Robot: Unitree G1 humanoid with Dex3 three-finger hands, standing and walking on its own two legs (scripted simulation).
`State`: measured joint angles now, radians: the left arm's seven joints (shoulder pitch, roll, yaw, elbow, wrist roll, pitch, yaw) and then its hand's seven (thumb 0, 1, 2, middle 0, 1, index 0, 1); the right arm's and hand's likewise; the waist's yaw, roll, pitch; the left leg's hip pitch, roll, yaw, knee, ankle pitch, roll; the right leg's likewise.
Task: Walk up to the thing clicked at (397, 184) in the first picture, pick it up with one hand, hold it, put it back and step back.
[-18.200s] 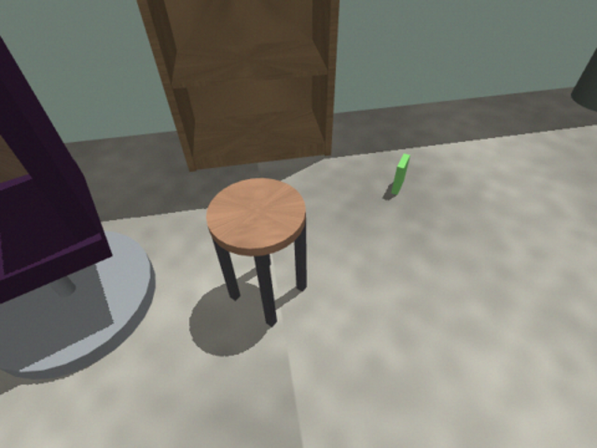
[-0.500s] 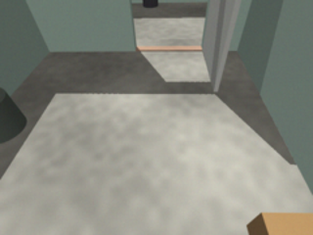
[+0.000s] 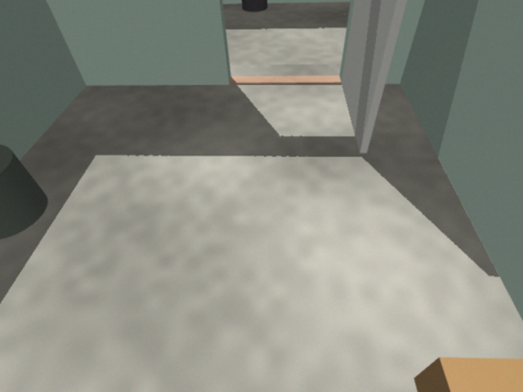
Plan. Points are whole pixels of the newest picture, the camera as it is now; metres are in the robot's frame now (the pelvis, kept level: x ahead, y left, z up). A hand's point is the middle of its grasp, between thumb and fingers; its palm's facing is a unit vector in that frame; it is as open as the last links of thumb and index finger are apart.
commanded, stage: stand
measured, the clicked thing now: out of the picture -0.56 +0.91 -0.70
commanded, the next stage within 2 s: walk up in 0.60 s
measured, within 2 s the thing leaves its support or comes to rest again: neither
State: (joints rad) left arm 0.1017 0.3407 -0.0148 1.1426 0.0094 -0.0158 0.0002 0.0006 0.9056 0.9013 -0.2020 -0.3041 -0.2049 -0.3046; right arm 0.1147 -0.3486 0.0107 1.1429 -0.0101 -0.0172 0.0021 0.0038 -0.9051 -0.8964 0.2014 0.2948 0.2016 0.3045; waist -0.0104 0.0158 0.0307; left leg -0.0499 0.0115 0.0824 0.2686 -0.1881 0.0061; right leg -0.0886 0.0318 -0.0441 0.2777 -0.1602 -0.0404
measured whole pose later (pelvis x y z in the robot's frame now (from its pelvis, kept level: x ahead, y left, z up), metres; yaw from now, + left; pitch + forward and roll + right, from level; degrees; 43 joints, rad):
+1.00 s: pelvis +0.08 +0.06 -0.02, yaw -1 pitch -4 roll -1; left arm 0.32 0.43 0.07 1.00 0.03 0.00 -0.06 0.00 0.90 0.90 -0.20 -0.30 -0.21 -0.30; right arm 0.25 -0.41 -0.10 0.99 -0.04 -0.06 0.05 0.01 -0.91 -0.90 0.20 0.29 0.20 0.30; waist 0.03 -0.04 0.09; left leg -0.32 0.06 0.04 0.57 -0.16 -0.01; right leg -0.07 -0.02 0.01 0.60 -0.43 -0.03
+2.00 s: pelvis +0.46 -0.04 -0.04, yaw +32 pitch -3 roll +1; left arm 0.19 0.39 0.03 0.77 -0.01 0.09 -0.03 0.00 0.91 0.90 -0.20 -0.30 -0.20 -0.30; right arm 0.17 -0.38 -0.04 0.72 0.00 0.03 -0.01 0.00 -0.91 -0.90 0.20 0.29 0.20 0.30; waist 0.01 -0.08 0.22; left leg -0.42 -0.05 0.06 0.65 -0.18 0.08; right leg -0.34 0.01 -0.06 1.25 -0.58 0.05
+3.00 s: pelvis +0.42 -0.15 -0.02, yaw +86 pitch -2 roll -2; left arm 0.26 0.45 0.07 0.82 0.03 0.00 -0.04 0.01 0.91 0.90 -0.20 -0.30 -0.21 -0.30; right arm 0.36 -0.42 -0.06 0.77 -0.03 0.07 0.08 0.00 -0.90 -0.90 0.20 0.30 0.20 0.30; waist -0.02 -0.06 0.03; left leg -0.27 -0.07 -0.11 0.57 -0.26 0.05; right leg -0.54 -0.08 -0.06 1.06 -0.38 0.01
